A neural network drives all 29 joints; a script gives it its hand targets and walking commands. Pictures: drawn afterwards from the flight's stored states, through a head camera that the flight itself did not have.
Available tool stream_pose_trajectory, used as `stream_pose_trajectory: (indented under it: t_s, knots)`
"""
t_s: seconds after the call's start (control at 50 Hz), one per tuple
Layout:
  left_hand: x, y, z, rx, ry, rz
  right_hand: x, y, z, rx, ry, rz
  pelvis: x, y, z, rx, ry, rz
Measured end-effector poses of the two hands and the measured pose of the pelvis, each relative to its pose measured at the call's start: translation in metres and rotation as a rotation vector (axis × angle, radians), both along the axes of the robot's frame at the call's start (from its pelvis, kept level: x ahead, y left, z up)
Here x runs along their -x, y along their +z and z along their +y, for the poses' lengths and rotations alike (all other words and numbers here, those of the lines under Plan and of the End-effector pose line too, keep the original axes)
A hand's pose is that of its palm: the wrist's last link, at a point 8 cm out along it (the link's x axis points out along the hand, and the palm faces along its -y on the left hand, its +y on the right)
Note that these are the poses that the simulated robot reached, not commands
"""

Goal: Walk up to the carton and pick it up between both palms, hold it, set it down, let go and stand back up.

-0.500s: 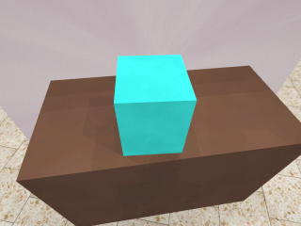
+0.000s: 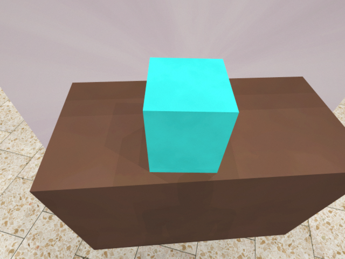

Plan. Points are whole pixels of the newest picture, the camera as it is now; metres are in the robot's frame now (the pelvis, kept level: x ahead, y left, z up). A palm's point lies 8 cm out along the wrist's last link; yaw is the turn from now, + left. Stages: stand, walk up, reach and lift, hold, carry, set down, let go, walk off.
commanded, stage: walk up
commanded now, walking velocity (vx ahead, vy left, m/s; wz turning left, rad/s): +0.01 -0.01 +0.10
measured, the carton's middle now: (184, 117) +0.49 -0.01 +0.05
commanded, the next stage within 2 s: stand in 0.10 s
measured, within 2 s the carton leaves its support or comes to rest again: neither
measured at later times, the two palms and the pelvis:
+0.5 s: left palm out of the picture +0.15 +0.23 -0.17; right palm out of the picture +0.14 -0.22 -0.15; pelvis -0.03 -0.01 -0.04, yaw +0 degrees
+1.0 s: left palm (99, 253) +0.17 +0.19 -0.10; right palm out of the picture +0.16 -0.23 -0.09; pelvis -0.02 -0.01 +0.00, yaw -2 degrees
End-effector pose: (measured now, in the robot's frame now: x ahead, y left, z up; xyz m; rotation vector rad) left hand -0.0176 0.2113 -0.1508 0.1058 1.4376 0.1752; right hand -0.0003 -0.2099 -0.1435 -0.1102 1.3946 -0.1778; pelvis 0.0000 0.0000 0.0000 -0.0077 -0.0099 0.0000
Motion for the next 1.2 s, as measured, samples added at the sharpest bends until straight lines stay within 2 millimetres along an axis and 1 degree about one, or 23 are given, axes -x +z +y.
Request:
stream_pose_trajectory:
  t_s: [0.18, 0.32, 0.34, 0.38, 0.4, 0.44, 0.46, 0.5, 0.52, 0.54, 0.58, 0.62, 0.68, 0.72, 0.76, 0.82, 0.86, 0.92, 0.98, 1.02, 1.06, 1.1, 1.2]
  knots:
    - [-0.002, -0.001, -0.002, -0.007, 0.019, -0.008, -0.012, -0.002, -0.005, 0.009, 0.020, -0.013, 0.000, -0.002, -0.003, 0.003, 0.018, 0.000]
    - [-0.009, -0.001, -0.004, 0.004, 0.027, -0.023, -0.017, 0.000, -0.005, 0.012, 0.025, -0.021, -0.004, -0.001, -0.003, -0.001, 0.020, -0.003]
    - [-0.014, -0.003, -0.004, 0.012, 0.029, -0.005, -0.021, -0.001, -0.006, 0.008, -0.004, -0.013, -0.002, -0.002, -0.003, -0.003, 0.013, 0.019]
    - [-0.037, -0.013, 0.005, -0.002, 0.002, 0.047, -0.042, -0.008, -0.011, -0.005, -0.059, -0.002, 0.008, -0.011, -0.004, -0.012, -0.007, 0.065]
    - [-0.055, -0.019, 0.011, -0.024, -0.006, 0.068, -0.057, -0.012, -0.013, -0.017, -0.066, -0.002, 0.015, -0.017, -0.005, -0.018, -0.013, 0.081]
    - [-0.098, -0.025, 0.019, -0.051, 0.008, 0.055, -0.094, -0.015, -0.014, -0.038, -0.048, -0.033, 0.024, -0.027, -0.007, -0.024, -0.016, 0.112]
    - [-0.123, -0.025, 0.020, -0.049, 0.013, 0.023, -0.113, -0.014, -0.012, -0.049, -0.034, -0.058, 0.027, -0.032, -0.008, -0.025, -0.013, 0.130]
    - [-0.168, -0.017, 0.016, -0.015, 0.002, -0.069, -0.144, -0.008, -0.007, -0.064, -0.004, -0.111, 0.030, -0.036, -0.008, -0.012, -0.001, 0.166]
    - [-0.186, -0.010, 0.010, 0.009, -0.013, -0.116, -0.154, -0.004, -0.003, -0.067, 0.004, -0.134, 0.030, -0.035, -0.008, -0.003, 0.003, 0.178]
    - [-0.200, -0.003, 0.004, 0.034, -0.032, -0.157, -0.161, 0.001, 0.001, -0.068, 0.006, -0.153, 0.029, -0.033, -0.008, 0.003, 0.006, 0.185]
    - [-0.215, 0.015, -0.010, 0.073, -0.073, -0.213, -0.163, 0.011, 0.008, -0.059, 0.000, -0.180, 0.024, -0.024, -0.008, 0.011, 0.002, 0.173]
    - [-0.214, 0.033, -0.023, 0.090, -0.102, -0.237, -0.153, 0.018, 0.012, -0.046, -0.011, -0.184, 0.017, -0.011, -0.007, 0.006, -0.015, 0.147]
    - [-0.199, 0.047, -0.033, 0.088, -0.091, -0.236, -0.131, 0.021, 0.013, -0.042, -0.001, -0.170, 0.008, 0.002, -0.006, -0.011, -0.041, 0.114]
    - [-0.184, 0.049, -0.034, 0.072, -0.077, -0.214, -0.120, 0.019, 0.008, -0.045, 0.013, -0.166, 0.005, 0.005, -0.005, -0.014, -0.048, 0.096]
    - [-0.168, 0.046, -0.033, 0.055, -0.064, -0.178, -0.113, 0.018, 0.000, -0.046, 0.017, -0.173, 0.006, 0.006, -0.005, -0.016, -0.050, 0.082]
    - [-0.153, 0.041, -0.029, 0.033, -0.043, -0.139, -0.114, 0.021, -0.014, -0.036, 0.021, -0.206, 0.010, 0.005, -0.006, -0.021, -0.050, 0.079]
    - [-0.153, 0.039, -0.027, 0.018, -0.033, -0.142, -0.124, 0.027, -0.023, -0.028, 0.030, -0.241, 0.015, 0.003, -0.008, -0.025, -0.048, 0.089]
    - [-0.167, 0.040, -0.023, 0.001, -0.025, -0.195, -0.145, 0.039, -0.029, -0.024, 0.052, -0.303, 0.020, 0.001, -0.012, -0.029, -0.042, 0.111]
    - [-0.185, 0.049, -0.024, 0.007, -0.036, -0.272, -0.161, 0.050, -0.027, -0.031, 0.062, -0.343, 0.021, 0.002, -0.014, -0.025, -0.032, 0.123]
    - [-0.194, 0.057, -0.026, 0.020, -0.050, -0.319, -0.166, 0.055, -0.022, -0.038, 0.066, -0.355, 0.020, 0.004, -0.014, -0.021, -0.030, 0.121]
    - [-0.199, 0.065, -0.028, 0.034, -0.066, -0.351, -0.165, 0.058, -0.016, -0.047, 0.060, -0.365, 0.018, 0.006, -0.013, -0.018, -0.031, 0.110]
    - [-0.199, 0.071, -0.028, 0.041, -0.077, -0.366, -0.159, 0.060, -0.010, -0.052, 0.049, -0.373, 0.015, 0.009, -0.012, -0.016, -0.037, 0.094]
    - [-0.182, 0.076, -0.025, 0.040, -0.072, -0.381, -0.135, 0.058, 0.001, -0.055, 0.035, -0.389, 0.011, 0.012, -0.005, -0.015, -0.053, 0.049]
